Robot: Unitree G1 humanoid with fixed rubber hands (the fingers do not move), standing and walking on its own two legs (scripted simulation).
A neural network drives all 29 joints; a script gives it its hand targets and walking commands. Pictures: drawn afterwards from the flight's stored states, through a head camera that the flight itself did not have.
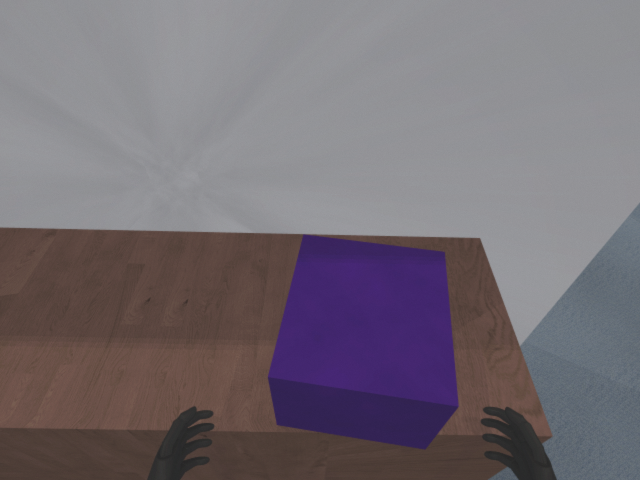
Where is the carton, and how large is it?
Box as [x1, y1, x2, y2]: [268, 234, 458, 448]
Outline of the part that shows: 303,234 268,374 268,380 277,424 425,448 458,406 444,252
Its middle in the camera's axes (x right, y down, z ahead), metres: +0.06 +0.16 +0.62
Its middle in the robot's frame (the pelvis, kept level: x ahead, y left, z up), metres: +0.36 -0.02 -0.09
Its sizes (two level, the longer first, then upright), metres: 0.247 0.232 0.181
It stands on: a pedestal, 0.60 m high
